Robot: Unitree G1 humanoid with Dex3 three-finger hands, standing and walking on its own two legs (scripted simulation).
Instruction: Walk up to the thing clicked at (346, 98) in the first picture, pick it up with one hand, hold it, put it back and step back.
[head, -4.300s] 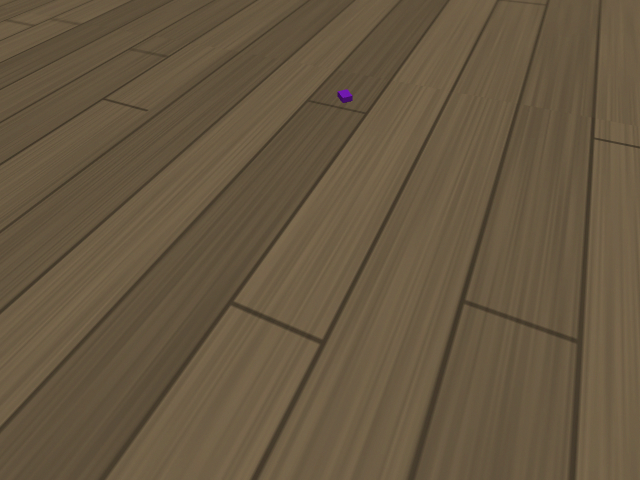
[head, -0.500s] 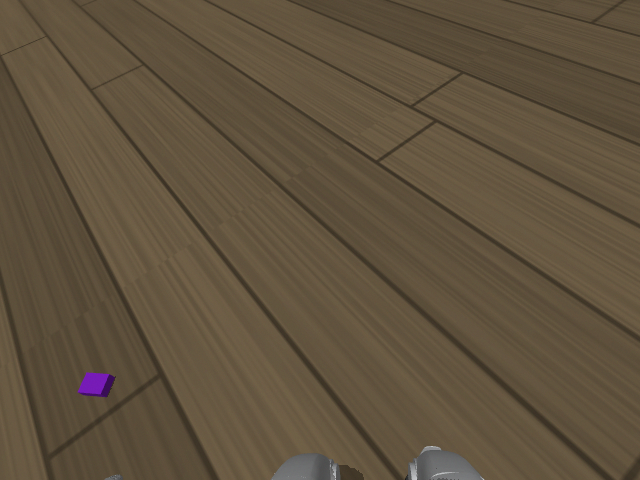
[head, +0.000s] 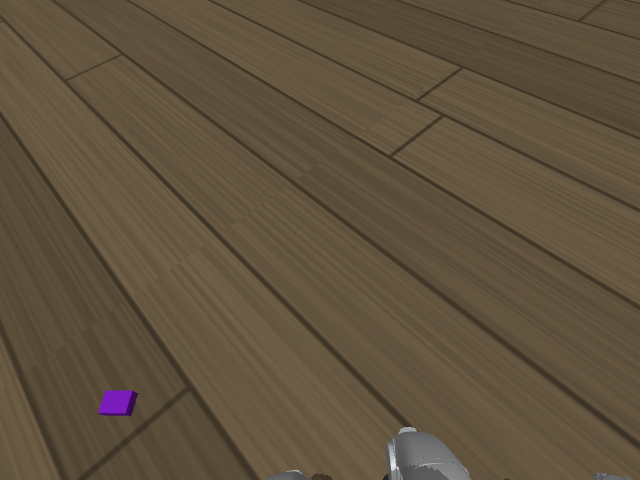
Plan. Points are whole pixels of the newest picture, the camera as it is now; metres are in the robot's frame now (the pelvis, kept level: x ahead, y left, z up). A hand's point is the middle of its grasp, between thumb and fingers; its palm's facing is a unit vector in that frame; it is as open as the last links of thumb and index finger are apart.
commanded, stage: walk up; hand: left
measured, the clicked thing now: (118, 403) +0.44 +0.68 -0.72
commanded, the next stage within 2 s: none
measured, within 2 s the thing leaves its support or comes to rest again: neither
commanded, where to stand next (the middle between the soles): +0.03 +0.49 m, yaw -7 degrees
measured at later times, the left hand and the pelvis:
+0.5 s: hand out of the picture +0.06 +0.59 -0.13, palm faces -0.03 -0.75 -0.66, open 7.4 cm; pelvis +0.00 +0.23 -0.02, yaw -1 degrees
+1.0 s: hand out of the picture +0.05 +0.77 -0.11, palm faces -0.06 -0.76 -0.64, open 7.4 cm; pelvis -0.03 +0.44 -0.02, yaw -2 degrees
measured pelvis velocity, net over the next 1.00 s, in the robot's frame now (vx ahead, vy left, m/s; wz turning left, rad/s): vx -0.03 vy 0.44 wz -0.04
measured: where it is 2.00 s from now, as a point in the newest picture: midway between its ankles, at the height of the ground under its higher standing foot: outside the picture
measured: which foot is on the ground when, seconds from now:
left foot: down 0.00-0.04, up 0.06-0.36, down 0.38-0.68, up 0.70-1.00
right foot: up 0.00-0.02, down 0.04-0.40, up 0.42-0.64, down 0.66-1.00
